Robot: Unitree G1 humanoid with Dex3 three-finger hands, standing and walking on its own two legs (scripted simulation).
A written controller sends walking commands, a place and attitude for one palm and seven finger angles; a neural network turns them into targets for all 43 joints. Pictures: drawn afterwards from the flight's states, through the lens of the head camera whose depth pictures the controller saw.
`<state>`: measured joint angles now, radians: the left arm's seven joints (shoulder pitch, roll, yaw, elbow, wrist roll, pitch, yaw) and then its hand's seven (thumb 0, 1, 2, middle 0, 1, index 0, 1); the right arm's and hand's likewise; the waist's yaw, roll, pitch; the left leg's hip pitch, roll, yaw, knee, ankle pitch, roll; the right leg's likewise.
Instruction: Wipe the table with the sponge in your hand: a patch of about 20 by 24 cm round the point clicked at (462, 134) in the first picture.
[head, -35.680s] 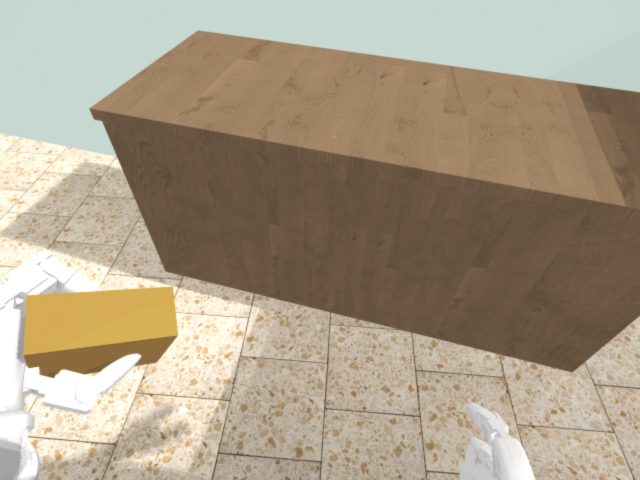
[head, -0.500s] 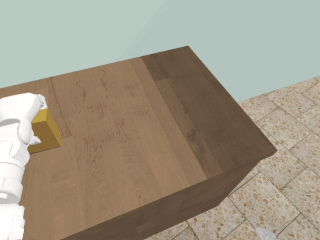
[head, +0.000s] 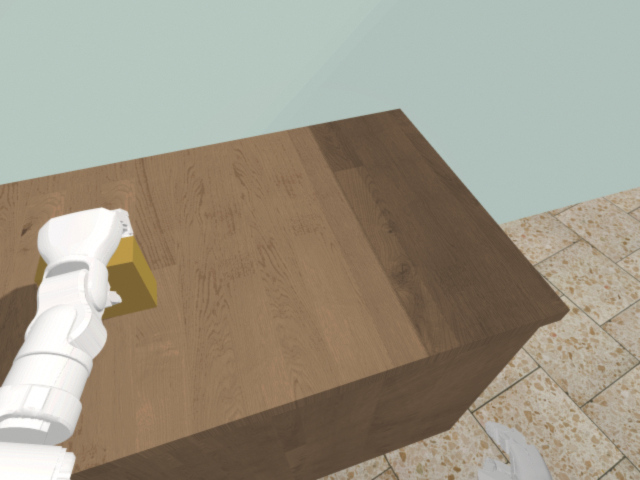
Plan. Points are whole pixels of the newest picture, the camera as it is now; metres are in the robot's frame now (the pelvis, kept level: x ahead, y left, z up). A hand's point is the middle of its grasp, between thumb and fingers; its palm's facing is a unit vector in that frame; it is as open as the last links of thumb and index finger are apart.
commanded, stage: wipe back along the first lane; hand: left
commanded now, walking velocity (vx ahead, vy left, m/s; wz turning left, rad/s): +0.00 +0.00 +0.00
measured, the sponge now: (108, 288) +0.34 +0.34 +0.02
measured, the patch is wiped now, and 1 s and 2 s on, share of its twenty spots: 0.95 0.95 0.95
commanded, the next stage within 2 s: lift the sponge slowly off the table in 1.04 s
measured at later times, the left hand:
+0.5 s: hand (96, 301) +0.29 +0.31 +0.07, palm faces -0.02 -0.05 -1.00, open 9.2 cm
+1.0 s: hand (89, 332) +0.25 +0.30 +0.07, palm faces -0.01 -0.06 -1.00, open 9.2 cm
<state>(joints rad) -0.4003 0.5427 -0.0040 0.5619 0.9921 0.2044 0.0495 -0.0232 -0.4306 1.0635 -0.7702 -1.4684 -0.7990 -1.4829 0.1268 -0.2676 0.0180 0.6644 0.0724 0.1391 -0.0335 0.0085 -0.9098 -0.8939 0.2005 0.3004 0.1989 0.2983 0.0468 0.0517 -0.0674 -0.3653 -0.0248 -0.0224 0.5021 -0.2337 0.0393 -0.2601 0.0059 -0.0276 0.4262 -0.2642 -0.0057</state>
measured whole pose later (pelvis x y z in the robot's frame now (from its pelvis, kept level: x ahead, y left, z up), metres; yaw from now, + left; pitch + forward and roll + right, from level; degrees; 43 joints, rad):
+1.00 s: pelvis +0.00 -0.01 +0.00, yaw -1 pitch +1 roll -1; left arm 0.09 0.50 0.02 0.03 0.93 0.29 0.06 0.00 -0.43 1.06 -0.77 -1.47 -0.80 -1.48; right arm 0.07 -0.26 0.03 0.65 0.06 0.09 -0.03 0.01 -0.91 -0.89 0.20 0.30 0.20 0.30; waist 0.09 0.08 -0.04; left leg -0.26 -0.01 -0.01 0.50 -0.25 0.03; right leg -0.17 0.01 -0.01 0.44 -0.28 -0.01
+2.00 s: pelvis -0.01 -0.03 +0.00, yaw +0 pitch -3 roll -1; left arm 0.10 0.54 0.00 -0.09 0.88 0.33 -0.03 0.00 -0.46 1.06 -0.81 -1.42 -0.85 -1.43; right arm 0.02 -0.27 0.05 0.69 0.04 0.06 -0.07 0.01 -0.91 -0.89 0.20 0.30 0.21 0.30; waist 0.12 0.10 0.01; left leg -0.16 0.00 -0.03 0.42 -0.20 0.01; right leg -0.07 0.03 -0.02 0.38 -0.25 -0.03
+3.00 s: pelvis -0.03 -0.03 +0.00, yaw +0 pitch -4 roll +0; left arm -0.07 0.60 -0.05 -0.18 0.86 0.44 -0.13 -0.01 -0.46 1.06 -0.82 -1.42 -0.85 -1.43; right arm 0.00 -0.29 0.06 0.68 0.06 0.07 -0.08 0.01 -0.91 -0.89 0.20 0.30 0.15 0.28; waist 0.13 0.11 0.01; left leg -0.17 -0.01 -0.03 0.41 -0.17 0.00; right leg -0.10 0.02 -0.03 0.40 -0.24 -0.03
